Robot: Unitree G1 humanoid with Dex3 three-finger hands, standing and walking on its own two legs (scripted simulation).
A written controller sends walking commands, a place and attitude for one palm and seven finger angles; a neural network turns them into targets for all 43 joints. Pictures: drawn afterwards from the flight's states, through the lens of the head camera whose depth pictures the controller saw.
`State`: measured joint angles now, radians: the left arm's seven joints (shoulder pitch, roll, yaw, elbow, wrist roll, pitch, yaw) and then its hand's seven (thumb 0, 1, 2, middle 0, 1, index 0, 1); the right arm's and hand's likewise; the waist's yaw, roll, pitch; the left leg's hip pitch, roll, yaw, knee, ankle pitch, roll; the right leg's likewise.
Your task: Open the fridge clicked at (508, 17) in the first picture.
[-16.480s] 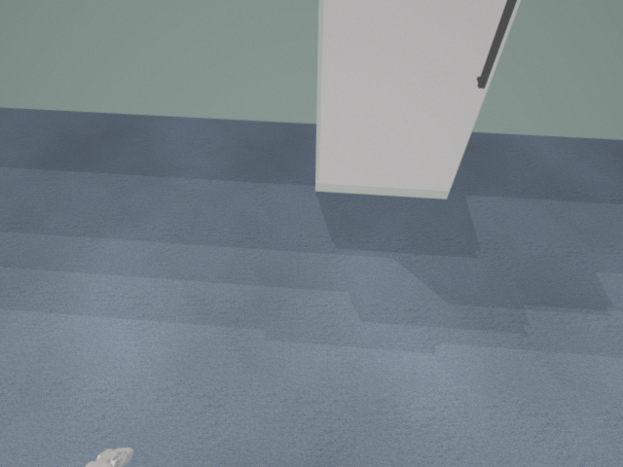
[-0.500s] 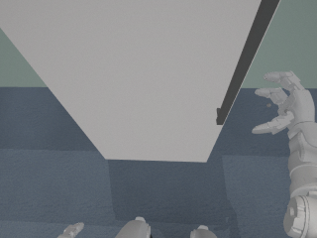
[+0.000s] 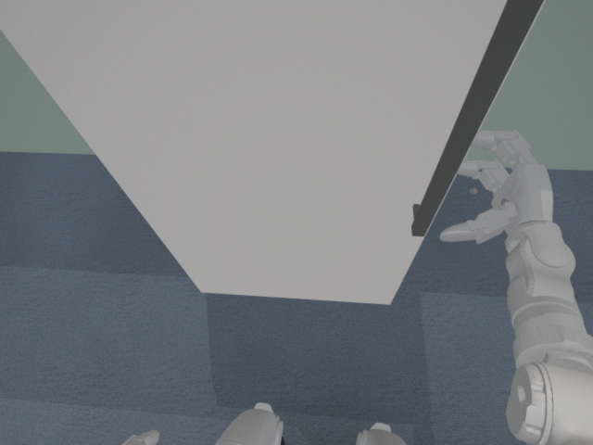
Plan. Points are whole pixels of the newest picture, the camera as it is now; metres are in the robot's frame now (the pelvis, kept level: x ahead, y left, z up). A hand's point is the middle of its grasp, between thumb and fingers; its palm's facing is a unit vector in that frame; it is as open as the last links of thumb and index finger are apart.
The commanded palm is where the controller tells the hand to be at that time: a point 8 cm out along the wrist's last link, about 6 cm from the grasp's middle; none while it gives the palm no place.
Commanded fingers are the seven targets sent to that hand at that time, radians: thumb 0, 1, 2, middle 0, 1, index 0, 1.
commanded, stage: feel for the door with the fingertips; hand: right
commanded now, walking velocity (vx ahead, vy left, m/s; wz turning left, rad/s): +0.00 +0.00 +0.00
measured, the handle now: (460, 122) +0.51 -0.13 +0.14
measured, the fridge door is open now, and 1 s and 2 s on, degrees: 0 0 0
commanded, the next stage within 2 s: slide the fingers in behind the handle in 0.60 s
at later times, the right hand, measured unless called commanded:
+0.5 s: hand (484, 179) +0.47 -0.18 +0.07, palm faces -0.07 +1.00 +0.01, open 13.9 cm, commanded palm +0.46 -0.22 +0.08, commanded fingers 0.00 0.50 -0.30 0.30 1.20 0.30 1.20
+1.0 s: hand (482, 177) +0.48 -0.17 +0.07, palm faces -0.06 +1.00 +0.00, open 14.1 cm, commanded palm +0.45 -0.21 +0.08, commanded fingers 0.00 0.50 -0.30 0.30 1.20 0.30 1.20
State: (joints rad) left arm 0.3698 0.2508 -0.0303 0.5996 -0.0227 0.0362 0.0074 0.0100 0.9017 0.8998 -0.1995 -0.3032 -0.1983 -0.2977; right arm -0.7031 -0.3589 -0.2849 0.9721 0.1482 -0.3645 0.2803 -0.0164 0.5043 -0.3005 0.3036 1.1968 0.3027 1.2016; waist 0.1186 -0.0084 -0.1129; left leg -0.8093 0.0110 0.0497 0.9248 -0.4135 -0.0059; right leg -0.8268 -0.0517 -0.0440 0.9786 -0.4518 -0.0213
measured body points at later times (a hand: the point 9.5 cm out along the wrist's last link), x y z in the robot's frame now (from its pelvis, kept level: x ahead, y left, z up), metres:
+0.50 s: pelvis +0.00 +0.01 +0.00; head +0.11 -0.01 +0.43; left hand +0.04 +0.28 -0.11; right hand +0.47 -0.23 +0.08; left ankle +0.01 +0.13 -0.68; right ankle +0.01 -0.10 -0.68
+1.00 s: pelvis +0.01 +0.00 +0.00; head +0.11 -0.01 +0.44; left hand +0.03 +0.26 -0.11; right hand +0.48 -0.23 +0.07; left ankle +0.01 +0.13 -0.68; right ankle +0.01 -0.10 -0.68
